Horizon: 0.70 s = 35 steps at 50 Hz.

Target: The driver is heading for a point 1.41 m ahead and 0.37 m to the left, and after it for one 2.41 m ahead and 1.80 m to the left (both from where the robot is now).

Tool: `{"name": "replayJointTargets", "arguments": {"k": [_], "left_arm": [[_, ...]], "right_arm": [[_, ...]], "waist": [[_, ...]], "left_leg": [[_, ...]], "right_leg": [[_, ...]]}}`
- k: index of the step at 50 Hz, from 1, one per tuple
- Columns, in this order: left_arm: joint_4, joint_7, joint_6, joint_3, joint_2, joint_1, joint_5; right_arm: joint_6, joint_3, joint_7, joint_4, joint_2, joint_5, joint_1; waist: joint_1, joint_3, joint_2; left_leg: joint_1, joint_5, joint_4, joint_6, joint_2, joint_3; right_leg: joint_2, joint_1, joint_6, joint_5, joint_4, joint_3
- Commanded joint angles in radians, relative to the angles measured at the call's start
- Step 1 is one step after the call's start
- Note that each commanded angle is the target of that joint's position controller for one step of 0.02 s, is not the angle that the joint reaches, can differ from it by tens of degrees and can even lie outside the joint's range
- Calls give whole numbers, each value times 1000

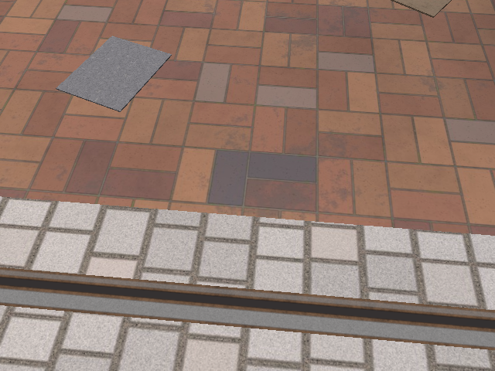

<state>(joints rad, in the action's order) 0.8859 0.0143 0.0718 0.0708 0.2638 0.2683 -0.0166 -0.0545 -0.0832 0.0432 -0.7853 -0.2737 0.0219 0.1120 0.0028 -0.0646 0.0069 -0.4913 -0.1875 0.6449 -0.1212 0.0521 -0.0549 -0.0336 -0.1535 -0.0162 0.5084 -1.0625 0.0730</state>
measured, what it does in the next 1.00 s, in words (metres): walks ahead, turning left: right foot, then left foot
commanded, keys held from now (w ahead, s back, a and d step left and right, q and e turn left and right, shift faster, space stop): w+q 0.60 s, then w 0.40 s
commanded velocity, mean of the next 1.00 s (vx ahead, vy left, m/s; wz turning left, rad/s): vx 0.50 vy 0.00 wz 0.46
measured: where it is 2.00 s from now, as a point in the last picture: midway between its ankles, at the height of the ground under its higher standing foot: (150, 191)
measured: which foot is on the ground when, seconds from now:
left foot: down 0.00-0.44, up 0.46-0.90, down 0.92-1.00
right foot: up 0.00-0.40, down 0.42-0.94, up 0.96-1.00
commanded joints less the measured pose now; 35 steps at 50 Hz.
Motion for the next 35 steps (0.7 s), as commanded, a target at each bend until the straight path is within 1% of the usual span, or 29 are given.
{"name": "replayJointTargets", "arguments": {"k": [1, 2, 3, 4, 5, 6, 7, 8, 9, 11, 13, 15, 17, 18, 19, 20, 21, 22, 23, 24, 25, 26, 27, 28, 29, 30, 33, 35], "left_arm": [[-155, -17, 91, 7, 117, -118, -30], [-144, -8, 90, 14, 122, -125, -1], [-141, -5, 79, 23, 134, -106, 14], [-142, -5, 64, 27, 132, -93, 20], [-145, -4, 52, 26, 120, -85, 24], [-149, -2, 42, 23, 106, -93, 28], [-162, 1, 35, 19, 94, -122, 31], [-177, 2, 32, 15, 86, -163, 32], [-189, 1, 31, 10, 76, -204, 32], [-208, -5, 34, 2, 58, -273, 27], [-228, -14, 39, 0, 59, -330, 17], [-246, -23, 47, 3, 77, -365, 10], [-253, -32, 59, 11, 103, -365, 8], [-251, -35, 65, 15, 115, -349, 7], [-242, -36, 71, 21, 127, -310, 6], [-219, -32, 77, 32, 145, -222, 10], [-198, -26, 82, 47, 184, -92, 28], [-182, -18, 78, 67, 265, 59, 46], [-152, -26, 63, 67, 252, 100, 25], [-175, -25, 56, 42, 160, 45, 11], [-185, -20, 44, 30, 123, -2, 14], [-181, -19, 37, 22, 107, -47, 21], [-175, -18, 37, 14, 88, -73, 26], [-169, -18, 38, 12, 85, -84, 29], [-161, -19, 42, 14, 87, -84, 26], [-152, -20, 47, 18, 98, -79, 22], [-121, -24, 54, 29, 137, -44, 22], [-108, -26, 49, 30, 148, -40, 17]], "right_arm": [[-22, -43, -11, 14, -153, -3, 228], [-24, -32, -11, 30, -118, 0, 154], [-25, -22, -16, 48, -93, -10, 116], [-25, -20, -20, 58, -95, -13, 104], [-26, -23, -25, 62, -109, -9, 106], [-27, -26, -31, 62, -124, -7, 116], [-27, -30, -39, 61, -143, -7, 131], [-25, -34, -46, 60, -156, -5, 147], [-22, -35, -51, 59, -160, -4, 160], [-13, -35, -57, 57, -159, 1, 186], [-6, -35, -58, 51, -159, 2, 217], [0, -34, -60, 43, -155, 6, 245], [7, -33, -65, 42, -148, 6, 255], [9, -35, -68, 45, -151, 4, 250], [12, -36, -69, 51, -152, 2, 238], [13, -30, -68, 62, -138, 0, 216], [9, -14, -63, 80, -94, -7, 198], [3, 4, -63, 103, -37, -3, 284], [-2, 12, -62, 116, -55, 15, 354], [1, -9, -61, 100, -152, 22, 303], [7, -16, -60, 116, -173, 12, 211], [9, -17, -57, 130, -159, 1, 167], [13, -21, -54, 137, -144, -4, 153], [18, -19, -49, 138, -122, 3, 168], [24, -15, -46, 141, -97, 8, 174], [28, -11, -44, 151, -83, 8, 165], [26, 1, -44, 174, -57, -3, 119], [17, 10, -35, 179, -47, -5, 80]], "waist": [[-97, 220, 26], [-51, 154, -18], [-15, 138, -7], [5, 129, 4], [15, 117, 8], [17, 105, 10], [11, 91, 14], [-1, 77, 22], [-16, 69, 34], [-47, 65, 63], [-75, 64, 80], [-87, 63, 87], [-79, 68, 94], [-66, 70, 108], [-41, 77, 126], [8, 113, 129], [72, 221, 94], [80, 385, -98], [54, 437, -351], [72, 293, -208], [79, 183, -122], [57, 104, -76], [34, 69, -86], [16, 56, -109], [10, 54, -119], [9, 50, -114], [13, 54, -71], [21, 51, -63]], "left_leg": [[705, -13, -355, -232, -315, 633], [552, 97, -362, -204, -273, 532], [455, 178, -384, -196, -246, 472], [398, 217, -404, -194, -230, 450], [359, 258, -416, -194, -221, 422], [317, 296, -424, -191, -211, 390], [287, 319, -430, -185, -197, 362], [266, 320, -432, -173, -181, 339], [250, 303, -428, -153, -158, 317], [231, 240, -411, -117, -122, 292], [233, 177, -398, -97, -124, 315], [283, 139, -358, -91, -147, 368], [355, 119, -297, -83, -172, 434], [377, 132, -267, -78, -184, 463], [386, 163, -233, -69, -187, 482], [372, 225, -162, -48, -155, 471], [295, 225, 26, -14, -104, 420], [19, -26, 358, 59, 19, 290], [-225, -416, 578, 85, 31, 237], [-308, -351, 669, 92, -38, 256], [-311, -268, 683, 97, -73, 214], [-283, -207, 642, 99, -103, 195], [-250, -168, 596, 98, -133, 195], [-208, -148, 569, 98, -153, 184], [-194, -136, 547, 100, -161, 170], [-202, -118, 524, 106, -168, 162], [-225, -22, 387, 119, -168, 169], [-202, 78, 252, 117, -161, 149]], "right_leg": [[-16, -649, 47, -87, -273, -178], [-48, -583, 40, -132, -183, -168], [-70, -506, 32, -166, -132, -172], [-76, -464, 19, -181, -93, -169], [-79, -451, 2, -191, -44, -159], [-77, -445, -14, -213, 7, -144], [-69, -449, -29, -258, 69, -132], [-59, -454, -42, -319, 144, -123], [-45, -444, -49, -392, 227, -119], [-10, -397, -51, -524, 384, -114], [20, -356, -49, -598, 482, -110], [31, -352, -40, -590, 535, -129], [38, -346, -21, -533, 582, -150], [39, -328, -8, -490, 593, -153], [40, -280, 10, -454, 607, -147], [45, -159, 36, -466, 648, -129], [-46, 69, 90, -465, 619, -198], [-269, 442, 213, -369, 624, -510], [-407, 557, 304, -129, 725, -870], [-377, 444, 266, 19, 760, -796], [-332, 310, 222, -32, 771, -636], [-288, 177, 205, -146, 800, -520], [-253, 98, 192, -231, 825, -436], [-228, 42, 184, -281, 851, -368], [-219, 18, 189, -323, 873, -318], [-220, 10, 200, -369, 891, -276], [-227, 30, 230, -496, 917, -199], [-205, 45, 221, -549, 921, -128]]}}
Next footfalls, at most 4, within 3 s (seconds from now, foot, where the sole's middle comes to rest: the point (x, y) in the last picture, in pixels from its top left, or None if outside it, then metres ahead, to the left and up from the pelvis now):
0.42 right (296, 367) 0.44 -0.09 -0.75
0.92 left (160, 315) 0.58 0.27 -0.75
1.44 right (199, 201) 0.96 0.19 -0.75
1.96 left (96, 166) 1.10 0.54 -0.75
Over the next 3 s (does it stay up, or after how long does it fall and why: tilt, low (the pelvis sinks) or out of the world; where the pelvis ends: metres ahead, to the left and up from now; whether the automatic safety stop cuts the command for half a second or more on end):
stays up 1.52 0.50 0.01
